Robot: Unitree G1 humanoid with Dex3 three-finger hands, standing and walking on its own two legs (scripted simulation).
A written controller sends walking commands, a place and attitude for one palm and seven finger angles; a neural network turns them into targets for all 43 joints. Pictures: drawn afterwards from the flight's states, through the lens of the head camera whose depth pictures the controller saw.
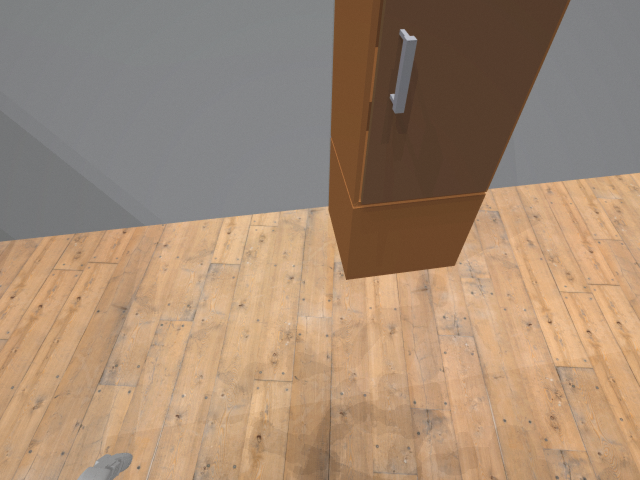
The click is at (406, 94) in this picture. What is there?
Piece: cupboard door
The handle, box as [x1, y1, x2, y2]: [390, 29, 416, 113]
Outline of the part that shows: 404,29 400,29 399,32 403,39 403,44 395,93 390,94 390,99 393,103 392,108 395,113 403,112 416,44 416,39 414,36 409,36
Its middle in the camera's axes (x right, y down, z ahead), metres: +0.18 -0.37 +0.86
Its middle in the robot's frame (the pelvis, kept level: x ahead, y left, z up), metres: +0.91 -0.13 +0.08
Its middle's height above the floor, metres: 0.85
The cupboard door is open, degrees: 0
